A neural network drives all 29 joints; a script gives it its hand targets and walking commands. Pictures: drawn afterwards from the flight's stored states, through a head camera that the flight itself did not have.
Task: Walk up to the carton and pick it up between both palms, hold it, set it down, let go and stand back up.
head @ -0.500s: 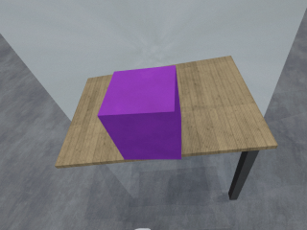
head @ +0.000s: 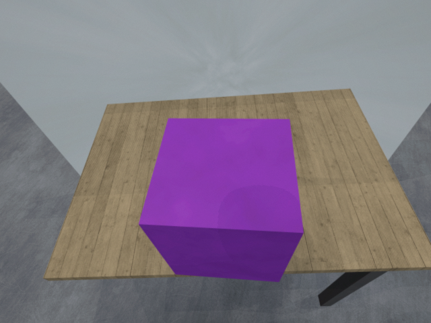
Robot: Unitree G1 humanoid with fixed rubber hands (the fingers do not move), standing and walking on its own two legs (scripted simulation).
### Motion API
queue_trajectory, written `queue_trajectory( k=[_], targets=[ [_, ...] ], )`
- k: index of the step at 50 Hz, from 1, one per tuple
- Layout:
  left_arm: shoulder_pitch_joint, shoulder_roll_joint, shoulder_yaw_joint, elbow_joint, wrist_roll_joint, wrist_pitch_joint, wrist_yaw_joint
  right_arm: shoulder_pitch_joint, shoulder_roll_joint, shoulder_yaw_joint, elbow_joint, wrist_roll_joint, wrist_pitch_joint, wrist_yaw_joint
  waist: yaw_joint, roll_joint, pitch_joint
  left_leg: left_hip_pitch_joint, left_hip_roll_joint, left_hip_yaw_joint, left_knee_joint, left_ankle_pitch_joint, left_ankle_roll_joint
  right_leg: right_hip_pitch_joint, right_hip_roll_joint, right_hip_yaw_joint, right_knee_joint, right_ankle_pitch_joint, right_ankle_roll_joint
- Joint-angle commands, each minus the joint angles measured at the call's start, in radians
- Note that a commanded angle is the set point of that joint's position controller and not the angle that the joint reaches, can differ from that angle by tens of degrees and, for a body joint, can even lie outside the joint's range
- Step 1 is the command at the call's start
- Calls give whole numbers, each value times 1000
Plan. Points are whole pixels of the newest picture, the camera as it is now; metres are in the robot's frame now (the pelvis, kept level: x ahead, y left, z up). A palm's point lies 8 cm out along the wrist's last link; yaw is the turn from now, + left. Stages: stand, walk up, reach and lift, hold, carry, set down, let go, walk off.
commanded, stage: walk up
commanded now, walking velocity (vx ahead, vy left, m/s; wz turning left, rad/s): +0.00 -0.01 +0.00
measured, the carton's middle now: (226, 204) +0.33 +0.03 +0.03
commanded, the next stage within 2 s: none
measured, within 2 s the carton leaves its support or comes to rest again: neither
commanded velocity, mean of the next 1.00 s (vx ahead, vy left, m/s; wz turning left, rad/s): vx -0.17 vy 0.07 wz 0.00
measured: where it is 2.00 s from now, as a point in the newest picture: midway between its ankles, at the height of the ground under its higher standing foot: outside the picture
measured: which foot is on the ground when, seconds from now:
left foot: down 0.00-0.46, up 0.48-0.92, down 0.94-1.00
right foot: up 0.00-0.42, down 0.44-0.98, up 1.00-1.00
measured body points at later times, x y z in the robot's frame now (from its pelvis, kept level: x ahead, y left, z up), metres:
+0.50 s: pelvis +0.01 -0.04 +0.00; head +0.05 -0.08 +0.45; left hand +0.08 +0.20 -0.13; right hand +0.07 -0.30 -0.16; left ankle +0.02 +0.06 -0.71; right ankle +0.01 -0.15 -0.73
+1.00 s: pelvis -0.13 +0.04 +0.00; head -0.13 +0.08 +0.45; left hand -0.08 +0.32 -0.15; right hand -0.08 -0.23 -0.11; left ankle -0.18 +0.13 -0.73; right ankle +0.00 -0.15 -0.71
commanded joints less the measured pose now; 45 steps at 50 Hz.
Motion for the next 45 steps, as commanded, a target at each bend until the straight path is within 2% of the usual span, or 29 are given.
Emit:
queue_trajectory(
  k=[1,2,3,4,6,8,10,12,15,17,18,19,20,21,22,23,24,25,26,27,28,29,32,34,39,42,43,44,45],
  targets=[
    [-65,77,38,-65,44,28,-23,186,-39,11,37,15,-10,-23,-40,-48,1,-29,343,-223,-252,983,113,-128,-46,117,5,87,-12],
    [-53,32,27,-69,55,44,-26,162,-41,9,44,19,-13,-24,-15,-8,35,-71,309,-184,-273,908,72,-104,-59,107,-70,109,-5],
    [-15,22,29,-66,51,58,-24,123,-81,-2,24,24,-16,-27,18,51,45,-50,315,-153,-260,1098,65,-128,-33,71,-40,105,11],
    [17,46,44,-62,39,70,-17,104,-145,-20,12,24,-14,-28,30,123,51,0,339,-126,-232,1329,72,-186,2,29,18,84,33],
    [21,85,63,-76,34,82,-14,161,-160,-32,26,17,-7,-27,28,192,-55,98,332,-108,-191,1380,76,-209,3,17,-26,113,53],
    [-60,125,82,-106,33,99,-14,212,-130,-32,22,7,8,-27,-1,185,-115,77,327,-107,-184,1247,53,-201,-8,33,-23,164,72],
    [-131,134,90,-126,43,116,-19,191,-131,-38,5,-4,22,-33,-9,158,-145,98,318,-100,-186,1077,43,-240,-8,35,-27,206,80],
    [-166,121,88,-143,49,124,-18,159,-145,-46,-9,-8,34,-35,-3,171,-157,135,307,-86,-180,972,50,-273,-14,30,-72,216,82],
    [-261,131,88,-176,49,113,-17,168,-132,-50,-15,-12,51,-36,-35,211,-160,164,294,-101,-145,885,58,-254,-41,17,-249,193,78],
    [-276,144,88,-188,45,96,-14,160,-138,-59,-18,-12,66,-41,-33,229,-176,217,294,-113,-98,878,71,-229,-54,6,-380,161,70],
    [-252,144,91,-187,41,84,-10,147,-149,-67,-19,-10,77,-44,-12,237,-188,229,279,-111,-71,828,70,-199,-71,3,-449,172,67],
    [-217,155,93,-175,42,74,-6,144,-164,-74,-20,-8,87,-44,-3,204,-199,226,264,-117,-31,771,59,-155,-78,-8,-552,237,68],
    [-172,168,98,-158,43,59,-2,153,-175,-79,-26,-6,100,-42,19,131,-195,184,227,-118,41,611,27,-85,-114,5,-708,384,64],
    [-136,212,106,-147,50,45,1,188,-168,-73,-39,-6,112,-41,30,21,-181,56,168,-117,141,289,-25,30,-207,78,-801,678,49],
    [-122,310,125,-151,58,39,5,224,-118,-58,-61,1,120,-41,15,-257,-176,-197,64,-109,331,-281,-85,163,-445,332,-782,1165,-22],
    [-105,368,132,-161,64,49,12,233,-108,-63,-69,-1,136,-40,26,-357,-176,-210,18,-150,500,-475,-109,89,-571,396,-738,1422,-108],
    [-86,381,141,-139,57,62,14,194,-147,-83,-92,-9,154,-35,61,-456,-145,-189,3,-225,622,-476,-106,-60,-604,430,-770,1370,-209],
    [-92,328,133,-142,53,73,12,136,-178,-88,-103,-13,165,-21,68,-414,-101,-193,17,-310,702,-415,-114,-132,-564,400,-791,1233,-211],
    [-141,276,115,-156,50,82,13,105,-188,-91,-102,-7,168,-1,42,-290,-71,-195,22,-371,744,-327,-124,-150,-468,278,-773,1097,-171],
    [-224,268,107,-180,49,90,16,107,-181,-97,-95,-2,167,16,-8,-193,-77,-219,-3,-382,761,-254,-136,-124,-385,183,-761,965,-110],
    [-284,281,106,-193,47,92,16,120,-170,-95,-99,1,166,23,-43,-189,-95,-255,-34,-360,776,-200,-145,-80,-334,112,-751,890,-59],
    [-285,300,110,-204,43,88,12,128,-162,-92,-101,-3,165,26,-40,-194,-126,-269,-48,-340,807,-166,-156,-44,-313,98,-749,845,-38],
    [-197,306,113,-198,36,64,-2,120,-159,-89,-108,-12,164,30,5,-208,-200,-272,-64,-306,883,-138,-201,13,-304,121,-748,873,-53],
    [-198,321,113,-201,40,54,-5,118,-168,-89,-115,-7,167,31,8,-239,-204,-279,-54,-294,857,-124,-222,24,-311,135,-769,788,-74],
    [-260,348,124,-224,66,62,-20,123,-174,-78,-133,-5,161,26,11,-336,-187,-156,10,-184,472,-186,-228,-51,-278,145,-856,312,-83],
    [-285,349,129,-223,73,83,-38,172,-152,-57,-136,7,145,20,-8,-467,-202,26,58,-134,146,-310,-186,-114,-259,159,-907,121,-104],
    [-274,353,133,-214,72,93,-41,212,-156,-56,-128,12,136,22,-21,-483,-219,95,68,-131,52,-306,-160,-131,-260,163,-921,64,-103],
    [-274,354,135,-208,69,101,-42,273,-161,-57,-103,13,127,22,-50,-424,-228,210,73,-134,-84,-234,-130,-192,-250,156,-904,15,-86],
    [-265,341,136,-199,67,106,-42,348,-156,-53,-66,12,118,22,-80,-279,-214,309,87,-189,-221,-150,-106,-267,-227,132,-801,-40,-58]
  ],
)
